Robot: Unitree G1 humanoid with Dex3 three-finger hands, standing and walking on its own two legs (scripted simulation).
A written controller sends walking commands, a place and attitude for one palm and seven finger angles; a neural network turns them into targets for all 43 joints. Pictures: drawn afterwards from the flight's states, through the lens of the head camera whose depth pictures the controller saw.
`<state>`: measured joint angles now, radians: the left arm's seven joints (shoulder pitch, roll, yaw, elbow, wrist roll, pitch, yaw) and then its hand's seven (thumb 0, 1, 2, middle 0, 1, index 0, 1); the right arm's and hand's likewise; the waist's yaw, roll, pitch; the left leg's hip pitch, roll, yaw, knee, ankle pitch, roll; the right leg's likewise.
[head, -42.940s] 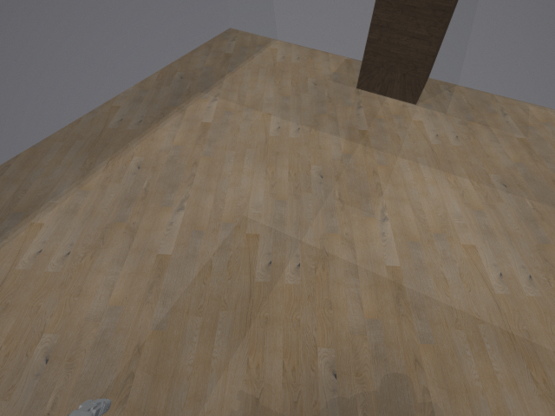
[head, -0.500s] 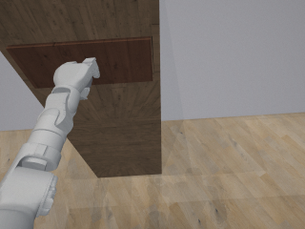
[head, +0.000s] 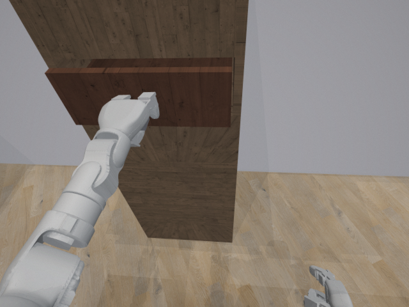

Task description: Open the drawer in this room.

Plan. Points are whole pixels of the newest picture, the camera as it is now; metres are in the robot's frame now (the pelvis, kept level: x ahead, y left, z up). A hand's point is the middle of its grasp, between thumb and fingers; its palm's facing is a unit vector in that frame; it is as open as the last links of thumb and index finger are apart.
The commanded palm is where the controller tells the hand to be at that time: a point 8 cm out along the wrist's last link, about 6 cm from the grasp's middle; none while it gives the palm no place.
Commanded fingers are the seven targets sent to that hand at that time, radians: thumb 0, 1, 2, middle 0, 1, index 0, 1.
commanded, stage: pull the drawer open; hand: left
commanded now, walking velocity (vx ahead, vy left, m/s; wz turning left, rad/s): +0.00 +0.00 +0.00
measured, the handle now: (139, 112) +0.47 +0.18 +0.14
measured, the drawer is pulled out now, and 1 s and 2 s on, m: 0.05 0.20 0.30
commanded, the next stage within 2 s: open the thumb to release the handle in 1.90 s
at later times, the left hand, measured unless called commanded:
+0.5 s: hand (131, 145) +0.39 +0.18 +0.12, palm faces +0.04 -0.10 -0.99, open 6.9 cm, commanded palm +0.33 +0.19 +0.19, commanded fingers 0.00 0.90 0.90 -0.40 -1.35 -0.40 -1.35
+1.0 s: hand (111, 201) +0.26 +0.18 +0.12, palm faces +0.06 -0.13 -0.99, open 6.8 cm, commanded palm +0.22 +0.19 +0.19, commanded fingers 0.00 0.90 0.90 -0.40 -1.35 -0.40 -1.35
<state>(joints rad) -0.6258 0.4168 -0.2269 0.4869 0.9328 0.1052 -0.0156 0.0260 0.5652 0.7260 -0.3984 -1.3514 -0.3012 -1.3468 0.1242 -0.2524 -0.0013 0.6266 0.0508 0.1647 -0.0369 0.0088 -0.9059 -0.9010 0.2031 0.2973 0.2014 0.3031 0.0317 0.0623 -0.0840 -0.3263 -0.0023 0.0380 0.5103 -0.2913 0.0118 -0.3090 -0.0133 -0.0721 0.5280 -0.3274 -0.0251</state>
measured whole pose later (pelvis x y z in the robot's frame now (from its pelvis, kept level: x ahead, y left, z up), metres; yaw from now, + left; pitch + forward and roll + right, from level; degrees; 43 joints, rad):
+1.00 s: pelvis +0.00 +0.00 +0.00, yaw -1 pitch +1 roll +1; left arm 0.08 0.45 -0.17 -0.28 0.90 0.14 -0.03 0.05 0.58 0.76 -0.37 -1.36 -0.33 -1.33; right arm 0.01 -0.23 0.04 0.58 0.02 0.14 0.04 0.01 -0.91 -0.90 0.20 0.30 0.20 0.30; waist 0.10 0.10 -0.06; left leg -0.20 0.00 0.05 0.46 -0.28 0.01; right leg -0.19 -0.01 -0.06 0.49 -0.31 -0.03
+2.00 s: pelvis -0.02 -0.01 +0.00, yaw -2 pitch +0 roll +0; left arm 0.53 0.51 -0.05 -0.56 0.85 0.03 0.08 0.05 0.57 0.78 -0.36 -1.35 -0.32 -1.32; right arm 0.10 -0.25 0.04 0.58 0.01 0.08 0.01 0.01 -0.90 -0.90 0.20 0.30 0.20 0.30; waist 0.11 0.12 -0.04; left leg -0.22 0.03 0.05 0.51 -0.28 -0.01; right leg -0.20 0.02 -0.06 0.51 -0.30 -0.04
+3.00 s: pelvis -0.04 +0.00 +0.00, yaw -1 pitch -3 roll +0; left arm 0.21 0.44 -0.15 -0.39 0.91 0.15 -0.01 0.00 -0.49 0.30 -0.33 -1.21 -0.33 -1.21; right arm 0.05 -0.22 0.06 0.62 0.02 0.11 0.02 0.01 -0.90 -0.90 0.20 0.30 0.20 0.30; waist 0.12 0.12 -0.02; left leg -0.18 0.00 0.04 0.47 -0.24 0.01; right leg -0.17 -0.01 -0.06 0.49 -0.27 -0.02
